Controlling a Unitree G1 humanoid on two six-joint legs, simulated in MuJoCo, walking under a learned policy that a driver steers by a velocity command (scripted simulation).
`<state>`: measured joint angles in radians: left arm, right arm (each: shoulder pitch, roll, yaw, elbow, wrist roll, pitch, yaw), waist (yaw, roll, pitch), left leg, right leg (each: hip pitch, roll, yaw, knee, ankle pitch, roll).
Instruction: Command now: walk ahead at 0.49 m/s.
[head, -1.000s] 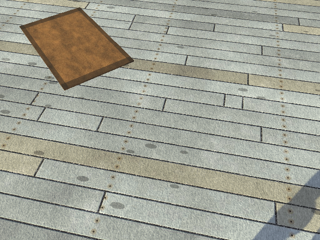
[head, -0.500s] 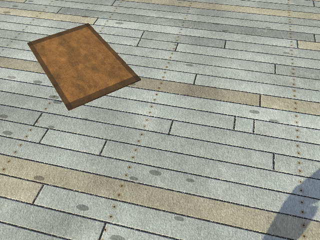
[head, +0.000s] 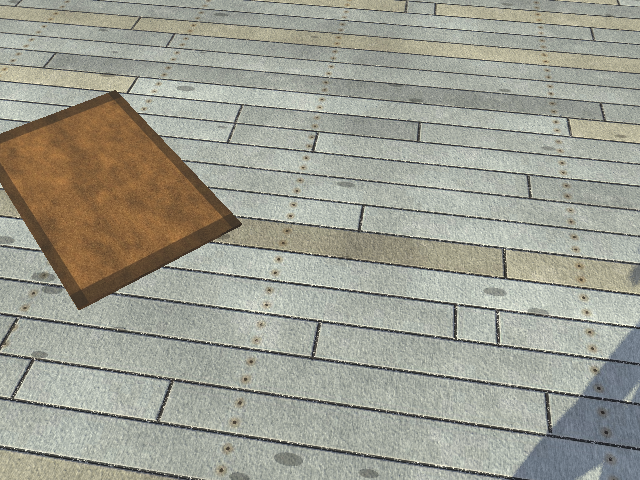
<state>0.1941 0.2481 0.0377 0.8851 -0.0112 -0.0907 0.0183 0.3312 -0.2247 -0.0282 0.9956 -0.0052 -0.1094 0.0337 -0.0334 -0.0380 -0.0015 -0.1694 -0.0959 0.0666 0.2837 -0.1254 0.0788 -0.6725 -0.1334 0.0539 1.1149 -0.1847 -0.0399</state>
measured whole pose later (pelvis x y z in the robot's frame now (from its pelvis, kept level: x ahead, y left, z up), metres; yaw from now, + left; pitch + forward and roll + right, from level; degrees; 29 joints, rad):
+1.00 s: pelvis +0.33 -0.04 -0.01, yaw +20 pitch +4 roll -1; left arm 0.05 0.29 0.07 0.82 0.01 -0.01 0.04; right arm 0.17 -0.28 -0.09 0.72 0.01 0.00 -0.01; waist -0.01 -0.02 0.05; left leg -0.38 -0.06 -0.04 0.46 -0.14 0.06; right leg -0.53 0.00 0.03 1.09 -0.46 0.04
